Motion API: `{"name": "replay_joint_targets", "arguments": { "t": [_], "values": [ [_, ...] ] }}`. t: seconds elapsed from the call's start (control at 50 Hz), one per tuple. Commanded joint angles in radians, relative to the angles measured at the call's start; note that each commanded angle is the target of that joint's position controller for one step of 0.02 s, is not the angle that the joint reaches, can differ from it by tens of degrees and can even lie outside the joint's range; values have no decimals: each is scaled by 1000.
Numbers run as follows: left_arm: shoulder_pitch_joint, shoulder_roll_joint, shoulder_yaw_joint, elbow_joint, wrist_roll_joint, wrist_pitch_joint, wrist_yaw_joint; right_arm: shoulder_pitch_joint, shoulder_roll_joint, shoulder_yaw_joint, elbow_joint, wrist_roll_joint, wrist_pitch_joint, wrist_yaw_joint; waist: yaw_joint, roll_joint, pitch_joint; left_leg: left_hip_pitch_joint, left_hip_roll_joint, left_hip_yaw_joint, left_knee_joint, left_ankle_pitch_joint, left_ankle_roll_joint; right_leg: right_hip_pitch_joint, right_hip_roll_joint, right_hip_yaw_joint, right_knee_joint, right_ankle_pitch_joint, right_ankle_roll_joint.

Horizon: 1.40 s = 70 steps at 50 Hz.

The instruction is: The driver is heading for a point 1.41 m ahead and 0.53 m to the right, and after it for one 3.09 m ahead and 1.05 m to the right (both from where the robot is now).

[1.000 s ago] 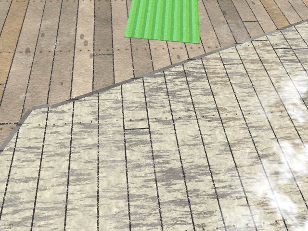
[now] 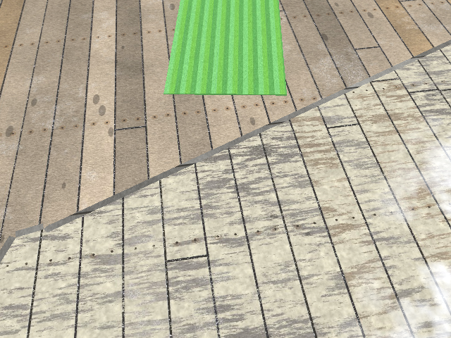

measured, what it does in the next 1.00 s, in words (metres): walks ahead, turning right: left foot, then right foot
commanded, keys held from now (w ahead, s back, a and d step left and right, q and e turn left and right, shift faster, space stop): w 0.44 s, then w+e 0.22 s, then e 0.34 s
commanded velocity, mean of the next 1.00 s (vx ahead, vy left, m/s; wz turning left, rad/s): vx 0.41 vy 0.00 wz -0.21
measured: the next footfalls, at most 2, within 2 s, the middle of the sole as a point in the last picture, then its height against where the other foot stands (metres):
left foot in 0.46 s outside the picture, level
right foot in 0.94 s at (266, 271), level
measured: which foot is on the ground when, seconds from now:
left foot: up 0.00-0.44, down 0.46-0.94, up 0.96-1.00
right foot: down 0.00-0.48, up 0.50-0.92, down 0.94-1.00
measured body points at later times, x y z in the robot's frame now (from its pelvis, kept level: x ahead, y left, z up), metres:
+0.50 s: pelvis +0.28 +0.04 +0.00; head +0.32 +0.05 +0.45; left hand +0.27 +0.33 -0.13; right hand +0.50 -0.19 -0.08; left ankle +0.39 +0.14 -0.72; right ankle +0.10 -0.08 -0.69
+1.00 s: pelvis +0.51 +0.01 -0.01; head +0.56 -0.02 +0.44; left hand +0.75 +0.22 -0.09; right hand +0.55 -0.30 -0.13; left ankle +0.40 +0.16 -0.66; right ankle +0.61 -0.09 -0.72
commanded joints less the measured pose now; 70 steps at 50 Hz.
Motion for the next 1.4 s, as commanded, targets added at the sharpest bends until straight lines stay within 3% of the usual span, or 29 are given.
{"name": "replay_joint_targets", "arguments": {
  "t": [0.02, 0.1, 0.16, 0.24, 0.34, 0.4, 0.44, 0.46, 0.48, 0.5, 0.52, 0.54, 0.56, 0.6, 0.66, 0.74, 0.78, 0.84, 0.88, 0.92, 0.94, 0.96, 0.98, 1.0, 1.04, 1.12, 1.28, 1.36, 1.4],
  "values": [
    [80, 103, 31, -20, 21, -15, -1, -34, -117, -32, -95, -10, -24, -6, 31, -75, -77, -349, 117, -30, 77, 141, 20, 281, -272, 419, -373, -135, -151],
    [85, 108, 34, 14, 12, -39, 0, -31, -78, -26, -90, -24, 13, -13, -4, -89, -44, -317, 143, -14, -31, 227, -11, 159, -237, 282, -461, -36, -182],
    [141, 136, 40, 39, 8, -36, 16, -154, -77, -23, -127, -34, 6, -15, 31, -53, -9, -418, 150, -10, -201, 384, -39, 213, -233, 237, -480, 31, -181],
    [217, 164, 42, 67, -5, -22, 29, -292, -48, -9, -158, -28, -15, 1, 91, -43, 7, -393, 110, 32, -455, 551, -44, 278, -209, 159, -472, 90, -142],
    [313, 174, 43, 114, -10, 8, 31, -433, -46, 0, -212, -14, -29, 34, 143, -50, 35, -420, 72, 52, -605, 497, -25, 440, -260, 163, -400, 140, -139],
    [315, 190, 49, 125, -13, 27, 38, -419, -73, -6, -224, -13, -36, 50, 109, -84, 8, -361, 44, 61, -656, 377, 17, 525, -296, 177, -318, 291, -114],
    [275, 200, 49, 119, -11, 36, 40, -248, -126, -33, -179, -16, -39, 46, 3, -95, -103, -97, -13, 111, -703, 360, 65, 510, -249, 128, -114, 596, -79],
    [276, 163, 33, 104, -2, 34, 41, -78, -183, -57, -137, -26, -39, 35, -69, -70, -236, 204, 50, 51, -664, 395, 113, 363, -199, 101, 107, 536, -48],
    [360, 61, 0, 71, 4, 14, 34, 53, -285, -84, -120, -48, -33, 26, -72, 124, -406, 645, 323, -352, -653, 305, 252, -60, -54, 33, 504, 166, 29],
    [364, 62, -4, 88, -8, -5, 31, 87, -217, -67, -109, -36, -26, 25, -86, 225, -482, 713, 413, -626, -787, 206, 296, -234, 15, 153, 683, -406, 40],
    [284, 161, 26, 68, -39, -15, 28, 32, -158, -47, -113, -33, -23, 22, -93, 143, -328, 596, 382, -500, -817, 149, 245, -319, -42, 202, 755, -371, 29],
    [216, 163, 27, 46, -46, -17, 27, -40, -133, -38, -122, -32, -21, 18, -65, 97, -215, 447, 344, -353, -844, 186, 212, -322, -95, 165, 729, -283, 26],
    [184, 150, 29, 39, -33, -13, 30, -102, -104, -29, -119, -35, -24, 21, -34, 55, -129, 311, 301, -258, -894, 230, 195, -295, -128, 153, 663, -213, 33],
    [229, 118, 35, 57, -25, 18, 34, -171, -71, -23, -116, -43, -41, 25, 26, 96, -72, 158, 246, -124, -971, 295, 170, -188, -167, 158, 600, -122, 48],
    [231, 76, 33, 52, -23, 48, 39, -188, -87, -33, -89, -49, -58, 24, 53, 68, -30, 92, 234, 10, -1022, 437, 178, -201, -169, 165, 559, -40, 74],
    [133, 51, 27, 0, -2, 39, 27, -223, -119, -40, -78, -51, -45, -2, 49, 57, 3, 65, 171, 213, -986, 750, 143, -146, -136, 87, 253, 174, 93],
    [51, 28, 19, -37, 4, 35, 7, -184, -138, -44, -64, -43, -32, -18, 8, 44, -10, 107, 182, 243, -960, 796, 138, -115, -115, 38, 137, 262, 90],
    [32, 54, 31, -77, 2, 43, -17, -171, -168, -56, -49, -21, -3, -30, 12, 57, -38, 229, 234, 240, -879, 829, 125, -120, -107, 36, 64, 204, 61],
    [65, 91, 49, -90, 9, 49, -26, -197, -185, -65, -57, -4, 18, -38, 44, 70, -62, 273, 253, 239, -775, 929, 106, -82, -76, 11, 48, 99, 28],
    [225, 152, 83, -59, 7, 46, -23, -222, -177, -66, -70, 3, 38, -45, 128, 38, -140, 251, 202, 264, -509, 958, 59, 116, -5, -23, -53, 120, -22],
    [292, 223, 108, -51, 9, 45, -1, -171, -152, -56, -74, -17, 36, -39, 149, -85, -199, 116, 123, 277, -262, 708, -8, 312, -55, 87, -105, 471, -68],
    [261, 307, 115, -73, 14, 52, 22, -69, -32, -20, -99, -83, 31, -24, 34, -331, -283, -228, -35, 242, 87, -228, -78, 596, -291, 422, 9, 980, -218],
    [251, 290, 103, -122, 26, 46, 13, -34, -81, -14, -100, -54, 18, -6, 63, -260, -503, -343, -104, 7, 292, -323, -90, 704, -424, 740, -101, 768, -386],
    [196, 235, 94, -146, 17, 45, 7, -130, -147, -31, -110, -18, 17, 1, 99, -116, -438, -396, -52, -46, 296, -220, -68, 638, -373, 649, -157, 570, -342],
    [104, 164, 73, -149, -13, 55, 19, -219, -137, -32, -123, -33, 33, -20, 59, -5, -236, -410, 14, -32, 153, -67, -63, 394, -282, 501, -208, 313, -236],
    [64, 171, 77, -172, 15, 73, 41, -190, -113, -32, -126, -43, 61, -34, 9, -91, -185, -255, -1, -11, -63, 7, -77, 173, -196, 410, -250, 302, -193],
    [59, 187, 87, -195, 5, 111, 72, -263, -99, -30, -148, -35, 65, -35, 49, -150, -170, -209, -30, -39, -327, 114, -105, 136, -145, 485, -262, -93, -141],
    [71, 181, 87, -200, 2, 123, 65, -258, -109, -37, -155, -26, 41, -21, 60, -179, -167, -145, -50, -38, -488, 86, -77, 193, -150, 565, -222, -43, -129],
    [51, 177, 85, -207, -11, 132, 67, -199, -113, -46, -139, -24, 32, -10, 20, -178, -165, -29, -53, -14, -689, 183, -47, 177, -118, 569, -176, -9, -97]
  ]
}}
